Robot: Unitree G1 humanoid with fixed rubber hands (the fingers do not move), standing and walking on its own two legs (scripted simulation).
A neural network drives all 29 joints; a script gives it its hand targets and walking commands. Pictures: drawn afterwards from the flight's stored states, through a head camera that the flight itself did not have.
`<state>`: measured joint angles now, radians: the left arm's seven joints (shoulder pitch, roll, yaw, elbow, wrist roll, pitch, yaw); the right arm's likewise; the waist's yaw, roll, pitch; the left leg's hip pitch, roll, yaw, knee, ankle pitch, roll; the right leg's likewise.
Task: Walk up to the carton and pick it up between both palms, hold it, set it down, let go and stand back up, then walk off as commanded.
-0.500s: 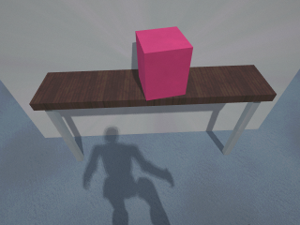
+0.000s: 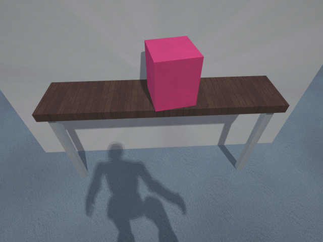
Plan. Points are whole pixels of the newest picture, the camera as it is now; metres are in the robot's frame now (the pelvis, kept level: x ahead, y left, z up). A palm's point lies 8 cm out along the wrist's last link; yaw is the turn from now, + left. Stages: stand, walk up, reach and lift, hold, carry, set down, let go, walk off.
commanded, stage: stand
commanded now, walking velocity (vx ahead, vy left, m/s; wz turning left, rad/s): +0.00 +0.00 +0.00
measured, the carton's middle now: (171, 73) +0.84 -0.02 -0.01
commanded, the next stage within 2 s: none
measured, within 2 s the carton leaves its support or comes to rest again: neither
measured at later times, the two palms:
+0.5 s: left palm out of the picture +0.08 +0.28 -0.12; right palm out of the picture +0.08 -0.30 -0.12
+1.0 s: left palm out of the picture +0.11 +0.29 -0.12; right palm out of the picture +0.10 -0.29 -0.12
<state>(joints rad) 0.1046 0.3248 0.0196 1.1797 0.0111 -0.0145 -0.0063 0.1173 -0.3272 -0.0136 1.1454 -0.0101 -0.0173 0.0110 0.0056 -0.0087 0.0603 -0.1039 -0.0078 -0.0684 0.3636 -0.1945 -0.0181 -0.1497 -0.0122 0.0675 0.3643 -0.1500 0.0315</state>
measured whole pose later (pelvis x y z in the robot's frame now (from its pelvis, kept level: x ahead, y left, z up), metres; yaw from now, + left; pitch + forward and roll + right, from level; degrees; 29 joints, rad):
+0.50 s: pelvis +0.01 +0.00 +0.00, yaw +0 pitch -3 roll +0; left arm 0.09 0.32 0.01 1.16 0.00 -0.02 0.00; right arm 0.10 -0.34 0.00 1.13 0.00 -0.01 0.00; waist 0.01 0.00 0.07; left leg -0.11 0.00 -0.07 0.36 -0.21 -0.02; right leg -0.15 0.00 0.06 0.36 -0.16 0.02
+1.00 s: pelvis +0.03 +0.00 +0.00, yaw +0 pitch -3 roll +0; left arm 0.07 0.33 0.01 1.15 0.01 -0.01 0.00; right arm 0.11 -0.32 0.00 1.13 0.00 -0.01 0.00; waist 0.01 0.00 0.07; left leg -0.08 0.00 -0.06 0.35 -0.23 -0.02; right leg -0.13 -0.01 0.07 0.36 -0.19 0.03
